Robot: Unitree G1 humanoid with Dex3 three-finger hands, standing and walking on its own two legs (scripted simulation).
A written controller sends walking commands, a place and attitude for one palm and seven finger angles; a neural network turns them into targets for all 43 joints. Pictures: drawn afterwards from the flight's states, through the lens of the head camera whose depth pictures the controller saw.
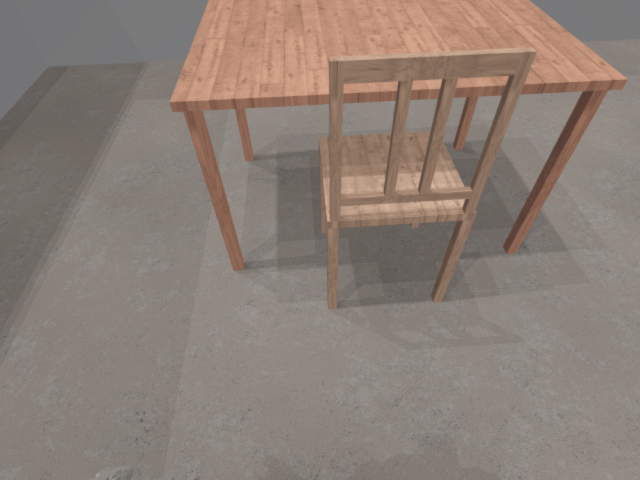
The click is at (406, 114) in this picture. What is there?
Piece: chair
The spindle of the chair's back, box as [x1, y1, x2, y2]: [384, 81, 412, 195]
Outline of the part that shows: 412,81 398,81 384,184 385,195 393,195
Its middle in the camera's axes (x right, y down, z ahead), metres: +0.18 -0.22 +0.91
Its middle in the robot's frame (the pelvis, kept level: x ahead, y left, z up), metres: +0.84 -0.13 -0.06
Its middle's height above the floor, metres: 0.71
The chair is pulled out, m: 0.00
